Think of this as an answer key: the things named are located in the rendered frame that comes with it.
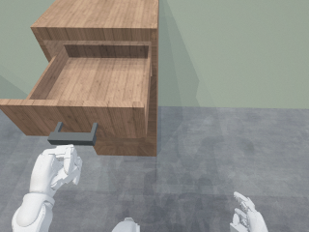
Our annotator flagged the left robot hand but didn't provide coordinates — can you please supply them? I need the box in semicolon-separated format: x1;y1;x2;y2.
29;144;83;197

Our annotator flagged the robot left thigh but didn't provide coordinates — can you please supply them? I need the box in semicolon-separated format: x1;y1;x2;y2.
112;220;140;232

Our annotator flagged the drawer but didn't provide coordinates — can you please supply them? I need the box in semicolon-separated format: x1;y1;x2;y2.
0;43;152;138

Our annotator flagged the handle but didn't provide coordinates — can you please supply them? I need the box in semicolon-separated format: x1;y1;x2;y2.
47;122;98;146

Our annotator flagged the cabinet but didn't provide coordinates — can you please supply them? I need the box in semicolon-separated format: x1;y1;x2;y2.
30;0;159;157

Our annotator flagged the right robot hand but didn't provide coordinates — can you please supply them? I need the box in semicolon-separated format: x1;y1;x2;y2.
230;191;268;232

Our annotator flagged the left robot forearm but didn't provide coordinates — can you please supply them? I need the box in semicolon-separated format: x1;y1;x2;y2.
12;192;55;232

